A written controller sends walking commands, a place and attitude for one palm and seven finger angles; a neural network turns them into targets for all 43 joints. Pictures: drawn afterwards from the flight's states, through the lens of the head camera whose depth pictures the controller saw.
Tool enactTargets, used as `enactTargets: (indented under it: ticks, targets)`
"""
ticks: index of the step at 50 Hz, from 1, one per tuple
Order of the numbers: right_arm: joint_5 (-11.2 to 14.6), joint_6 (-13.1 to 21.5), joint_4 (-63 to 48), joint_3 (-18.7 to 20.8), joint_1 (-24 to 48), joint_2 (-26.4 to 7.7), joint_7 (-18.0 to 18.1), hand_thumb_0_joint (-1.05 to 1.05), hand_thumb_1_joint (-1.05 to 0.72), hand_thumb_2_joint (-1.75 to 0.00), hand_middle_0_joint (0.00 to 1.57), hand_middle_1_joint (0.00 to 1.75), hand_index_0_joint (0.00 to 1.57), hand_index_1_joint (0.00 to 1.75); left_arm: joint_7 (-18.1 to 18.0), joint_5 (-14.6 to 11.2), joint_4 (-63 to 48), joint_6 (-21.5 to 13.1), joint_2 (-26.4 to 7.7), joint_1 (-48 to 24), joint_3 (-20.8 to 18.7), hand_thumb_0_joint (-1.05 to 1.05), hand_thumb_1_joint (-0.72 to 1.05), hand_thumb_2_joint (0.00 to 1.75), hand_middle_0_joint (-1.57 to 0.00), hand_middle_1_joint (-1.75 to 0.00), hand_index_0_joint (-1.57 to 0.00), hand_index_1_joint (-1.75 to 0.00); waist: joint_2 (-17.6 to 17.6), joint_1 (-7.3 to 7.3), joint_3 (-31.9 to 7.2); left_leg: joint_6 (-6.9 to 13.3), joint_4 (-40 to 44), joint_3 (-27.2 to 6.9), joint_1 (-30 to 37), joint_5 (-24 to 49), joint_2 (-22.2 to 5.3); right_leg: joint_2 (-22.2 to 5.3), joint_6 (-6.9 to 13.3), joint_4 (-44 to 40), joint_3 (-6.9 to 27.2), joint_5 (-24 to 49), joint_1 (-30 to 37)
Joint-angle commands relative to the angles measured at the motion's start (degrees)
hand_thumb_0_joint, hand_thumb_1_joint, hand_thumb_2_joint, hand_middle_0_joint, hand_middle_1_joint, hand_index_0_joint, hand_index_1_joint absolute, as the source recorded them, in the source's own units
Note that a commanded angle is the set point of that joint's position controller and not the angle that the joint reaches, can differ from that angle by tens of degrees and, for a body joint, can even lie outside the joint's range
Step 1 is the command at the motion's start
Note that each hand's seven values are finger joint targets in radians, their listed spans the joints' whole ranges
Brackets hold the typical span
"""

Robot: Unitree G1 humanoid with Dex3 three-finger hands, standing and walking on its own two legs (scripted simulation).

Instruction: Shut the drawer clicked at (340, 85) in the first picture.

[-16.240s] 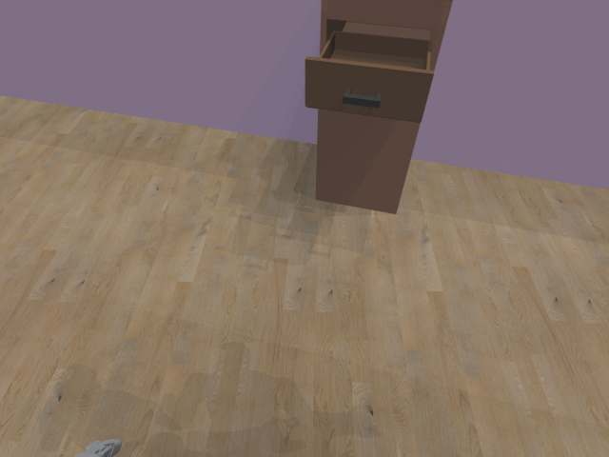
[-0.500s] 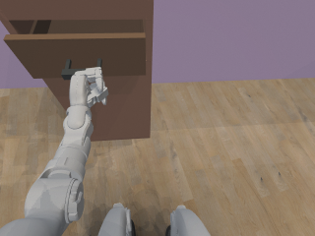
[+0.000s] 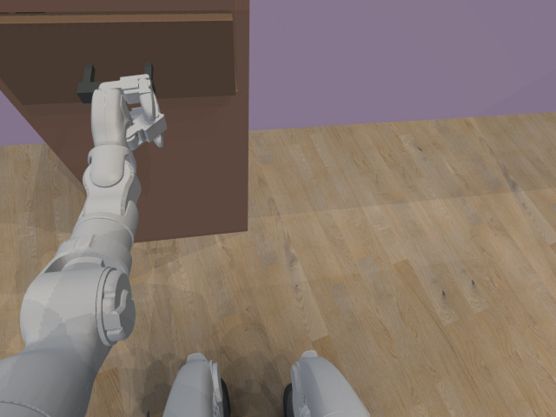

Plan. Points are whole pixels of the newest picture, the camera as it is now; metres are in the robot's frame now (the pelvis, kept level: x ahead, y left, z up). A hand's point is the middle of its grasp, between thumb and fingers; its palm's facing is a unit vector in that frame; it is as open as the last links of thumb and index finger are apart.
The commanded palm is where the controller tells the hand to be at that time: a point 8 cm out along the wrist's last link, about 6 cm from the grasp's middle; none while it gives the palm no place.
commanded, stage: push the drawer shut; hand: left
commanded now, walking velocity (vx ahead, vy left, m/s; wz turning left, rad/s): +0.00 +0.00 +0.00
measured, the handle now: (118, 81) +0.60 +0.18 +0.07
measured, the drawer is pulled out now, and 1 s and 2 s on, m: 0.02 0.00 0.00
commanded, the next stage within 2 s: pull the fist back off the drawer in 0.60 s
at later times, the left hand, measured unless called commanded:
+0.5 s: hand (152, 108) +0.54 +0.13 +0.07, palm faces +0.03 -1.00 -0.05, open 2.9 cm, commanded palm +0.57 +0.16 +0.07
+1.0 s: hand (151, 107) +0.54 +0.13 +0.07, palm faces +0.02 -1.00 -0.05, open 3.0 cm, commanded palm +0.55 +0.16 +0.07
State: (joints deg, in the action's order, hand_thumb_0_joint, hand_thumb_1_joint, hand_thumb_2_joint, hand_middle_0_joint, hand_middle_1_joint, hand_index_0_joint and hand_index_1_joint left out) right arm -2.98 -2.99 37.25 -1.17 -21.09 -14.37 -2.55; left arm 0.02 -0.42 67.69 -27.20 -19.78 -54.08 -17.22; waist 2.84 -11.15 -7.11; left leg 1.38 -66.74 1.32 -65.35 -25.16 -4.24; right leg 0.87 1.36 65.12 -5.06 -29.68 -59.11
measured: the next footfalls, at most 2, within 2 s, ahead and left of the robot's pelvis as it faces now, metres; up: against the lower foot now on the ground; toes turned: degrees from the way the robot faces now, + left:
none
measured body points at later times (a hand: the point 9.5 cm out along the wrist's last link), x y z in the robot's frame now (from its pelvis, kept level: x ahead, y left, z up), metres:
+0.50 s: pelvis -0.02 +0.01 -0.01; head +0.14 +0.04 +0.41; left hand +0.53 +0.18 +0.07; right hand -0.04 -0.25 -0.12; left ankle +0.05 +0.11 -0.64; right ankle +0.01 -0.11 -0.64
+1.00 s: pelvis -0.03 +0.02 -0.02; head +0.13 +0.05 +0.40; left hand +0.54 +0.18 +0.07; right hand -0.06 -0.24 -0.12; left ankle +0.05 +0.11 -0.64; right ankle +0.01 -0.11 -0.64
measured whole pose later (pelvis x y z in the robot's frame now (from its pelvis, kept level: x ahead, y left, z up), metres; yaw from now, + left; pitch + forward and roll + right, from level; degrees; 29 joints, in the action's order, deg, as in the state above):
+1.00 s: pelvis -0.03 +0.02 -0.02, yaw -1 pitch +27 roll -6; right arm -4.1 1.4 38.7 -4.0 -22.7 -15.1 -1.7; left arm -2.5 2.7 76.5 -23.5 -26.9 -68.1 -15.6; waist 2.9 -15.5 -6.4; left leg 3.0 -70.5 -0.3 -74.8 -22.9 -3.3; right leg 0.5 0.1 67.5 -6.2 -27.0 -67.2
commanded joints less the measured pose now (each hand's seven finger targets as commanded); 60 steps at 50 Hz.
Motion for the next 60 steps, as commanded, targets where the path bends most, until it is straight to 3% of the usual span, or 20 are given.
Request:
enactTargets:
  ticks: [1,3,4,7,10,13,16,19,22,24,26,31,39,42,45,47,54,55,58,60]
  targets:
    - [0.1,0.5,-2.3,3.2,-10.3,-10.3,0.6,0.00,-0.90,-0.90,0.20,0.30,0.20,0.30,-1.2,-0.4,-12.1,-3.4,-14.0,-35.0,-2.0,0.00,0.90,0.90,-1.40,-1.60,-1.40,-1.60,4.0,-3.44,-27.7,1.0,5.5,-4.7,25.3,11.4,2.7,2.4,-0.5,-10.0,3.4,12.1,3.9]
    - [-0.2,0.6,-2.3,3.1,-11.0,-10.5,0.6,0.00,-0.90,-0.90,0.20,0.30,0.20,0.30,-1.3,0.0,-12.5,-3.5,-15.0,-36.0,-2.8,0.00,0.90,0.90,-1.40,-1.60,-1.40,-1.60,4.9,-3.35,-29.9,1.0,5.3,-5.2,26.8,13.2,2.6,2.5,-0.3,-9.4,3.2,13.1,3.5]
    - [-0.1,0.5,-2.2,3.2,-10.8,-10.4,0.5,0.00,-0.90,-0.90,0.20,0.30,0.20,0.30,-1.2,0.2,-11.8,-3.4,-14.0,-36.1,-1.9,0.00,0.90,0.90,-1.40,-1.60,-1.40,-1.60,6.2,-3.70,-29.6,0.8,5.3,-5.3,27.7,13.1,2.5,2.5,-0.3,-9.5,3.0,12.6,2.0]
    - [-0.3,0.4,-1.7,2.9,-11.5,-10.7,0.5,0.00,-0.90,-0.90,0.20,0.30,0.20,0.30,-1.7,0.7,-9.1,-2.6,-15.0,-38.3,-2.0,0.00,0.90,0.90,-1.40,-1.60,-1.40,-1.60,4.7,-4.93,-27.3,0.9,5.1,-5.6,25.4,10.8,2.4,2.6,-0.4,-9.7,2.9,10.8,0.8]
    - [-0.5,0.5,-1.5,3.0,-12.1,-10.9,0.5,0.00,-0.90,-0.90,0.20,0.30,0.20,0.30,-2.1,1.2,-10.1,-2.7,-15.9,-41.9,-2.2,0.00,0.90,0.90,-1.40,-1.60,-1.40,-1.60,6.5,-5.45,-29.1,0.9,4.6,-6.1,26.4,11.3,2.3,2.6,-0.4,-9.2,2.8,10.7,-0.6]
    - [-0.6,0.7,-1.0,2.8,-12.5,-11.1,0.6,0.00,-0.90,-0.90,0.20,0.30,0.20,0.30,-2.7,1.7,-9.7,-2.4,-15.0,-45.5,-0.6,0.00,0.90,0.90,-1.40,-1.60,-1.40,-1.60,7.0,-7.02,-28.3,1.1,4.6,-6.6,26.1,8.8,2.3,2.6,-0.4,-9.2,2.6,9.0,-2.8]
    - [-0.6,1.0,-0.9,2.5,-12.6,-11.4,0.9,0.00,-0.90,-0.90,0.20,0.30,0.20,0.30,-3.3,2.0,-9.1,-2.0,-17.4,-47.1,-1.6,0.00,0.90,0.90,-1.40,-1.60,-1.40,-1.60,7.3,-7.29,-28.3,1.0,4.7,-6.9,24.9,6.1,2.3,2.6,-0.4,-9.2,2.6,7.1,-3.3]
    - [-0.6,1.5,-0.7,2.3,-12.5,-11.6,1.2,0.00,-0.90,-0.90,0.20,0.30,0.20,0.30,-3.3,2.2,-10.1,-2.0,-16.5,-50.4,0.4,0.00,0.90,0.90,-1.40,-1.60,-1.40,-1.60,10.0,-8.27,-29.1,0.8,5.1,-7.8,26.7,4.7,2.1,2.5,-0.2,-9.0,2.5,6.3,-5.5]
    - [-0.6,2.1,-0.3,2.1,-12.3,-11.9,1.5,0.00,-0.90,-0.90,0.20,0.30,0.20,0.30,-3.7,2.0,-8.9,-1.4,-17.0,-51.1,0.5,0.00,0.90,0.90,-1.40,-1.60,-1.40,-1.60,9.5,-8.78,-28.8,0.8,5.5,-8.4,26.2,1.7,2.0,2.5,-0.2,-9.2,2.5,4.7,-6.5]
    - [-0.6,2.7,-0.4,1.9,-12.2,-12.1,1.6,0.00,-0.90,-0.90,0.20,0.30,0.20,0.30,-3.7,1.9,-9.6,-1.3,-16.3,-53.0,1.5,0.00,0.90,0.90,-1.40,-1.60,-1.40,-1.60,11.1,-9.29,-28.8,0.7,6.4,-9.3,27.2,-0.2,1.8,2.4,-0.2,-8.9,2.1,4.0,-8.3]
    - [-0.5,3.1,-0.2,1.6,-12.3,-12.3,1.9,0.00,-0.90,-0.90,0.20,0.30,0.20,0.30,-4.1,1.8,-9.2,-1.1,-18.9,-53.2,0.1,0.00,0.90,0.90,-1.40,-1.60,-1.40,-1.60,10.9,-9.10,-29.5,0.7,6.4,-9.1,26.1,-0.9,1.8,2.5,-0.2,-9.0,2.4,3.5,-7.1]
    - [-0.3,4.6,0.4,1.4,-11.7,-12.7,2.1,0.00,-0.90,-0.90,0.20,0.30,0.20,0.30,-4.3,1.4,-7.1,-0.2,-16.4,-53.6,2.1,0.00,0.90,0.90,-1.40,-1.60,-1.40,-1.60,11.1,-10.26,-26.8,0.5,8.1,-10.7,26.3,-6.0,1.2,2.3,-0.3,-9.1,1.9,1.5,-10.6]
    - [-0.7,5.7,0.5,1.3,-12.3,-13.1,2.1,0.00,-0.90,-0.90,0.20,0.30,0.20,0.30,-4.9,1.8,-6.9,0.0,-17.2,-54.2,1.6,0.00,0.90,0.90,-1.40,-1.60,-1.40,-1.60,11.3,-9.84,-27.7,0.2,8.4,-11.8,26.7,-6.5,1.2,2.0,0.0,-8.1,1.4,1.7,-11.3]
    - [-0.7,5.6,0.2,1.3,-11.9,-13.0,1.9,0.00,-0.90,-0.90,0.20,0.30,0.20,0.30,-5.1,1.8,-6.0,0.3,-15.7,-53.4,2.3,0.00,0.90,0.90,-1.40,-1.60,-1.40,-1.60,10.3,-10.00,-26.0,0.3,8.4,-11.4,25.1,-8.3,1.4,1.9,-0.1,-8.4,1.6,0.7,-11.3]
    - [-0.9,5.3,0.0,1.3,-12.1,-13.2,1.8,0.00,-0.90,-0.90,0.20,0.30,0.20,0.30,-5.0,1.8,-6.4,0.3,-18.6,-52.9,-0.3,0.00,0.90,0.90,-1.40,-1.60,-1.40,-1.60,10.3,-8.89,-27.5,0.4,7.6,-11.0,24.6,-6.8,1.5,2.0,0.0,-8.1,1.7,1.3,-10.0]
    - [-0.7,5.1,-0.4,1.3,-12.0,-12.9,1.6,0.00,-0.90,-0.90,0.20,0.30,0.20,0.30,-4.6,1.9,-5.4,0.8,-16.7,-51.5,1.0,0.00,0.90,0.90,-1.40,-1.60,-1.40,-1.60,9.1,-8.93,-26.7,0.5,7.4,-10.7,23.3,-7.2,1.7,2.0,-0.1,-8.3,1.7,0.9,-9.5]
    - [-0.9,4.1,-0.9,1.7,-12.3,-12.9,1.0,0.00,-0.90,-0.90,0.20,0.30,0.20,0.30,-3.7,1.6,-7.6,0.8,-17.4,-48.7,-0.9,0.00,0.90,0.90,-1.40,-1.60,-1.40,-1.60,10.8,-6.73,-28.8,0.1,6.9,-11.2,26.2,-2.7,1.4,2.0,0.2,-7.0,1.1,3.3,-9.2]
    - [-0.8,4.0,-1.0,1.9,-12.0,-12.6,0.9,0.00,-0.90,-0.90,0.20,0.30,0.20,0.30,-3.5,1.3,-7.6,0.9,-15.2,-47.7,0.3,0.00,0.90,0.90,-1.40,-1.60,-1.40,-1.60,10.6,-6.73,-28.7,0.1,6.8,-11.0,26.6,-2.1,1.6,2.1,0.2,-7.3,1.1,3.7,-9.0]
    - [-0.8,3.4,-1.6,2.2,-12.2,-12.5,0.5,0.00,-0.90,-0.90,0.20,0.30,0.20,0.30,-3.1,0.8,-9.1,0.6,-15.6,-43.1,-1.3,0.00,0.90,0.90,-1.40,-1.60,-1.40,-1.60,9.8,-4.86,-30.8,0.0,6.7,-10.5,28.3,1.9,1.6,2.2,0.3,-7.1,0.9,5.2,-6.7]
    - [-0.6,2.8,-1.8,2.5,-11.8,-12.1,0.2,0.00,-0.90,-0.90,0.20,0.30,0.20,0.30,-2.8,0.4,-10.2,0.6,-12.7,-40.7,0.4,0.00,0.90,0.90,-1.40,-1.60,-1.40,-1.60,9.4,-4.61,-30.6,-0.1,6.8,-10.1,29.3,3.1,1.5,2.3,0.3,-7.6,0.8,6.0,-6.5]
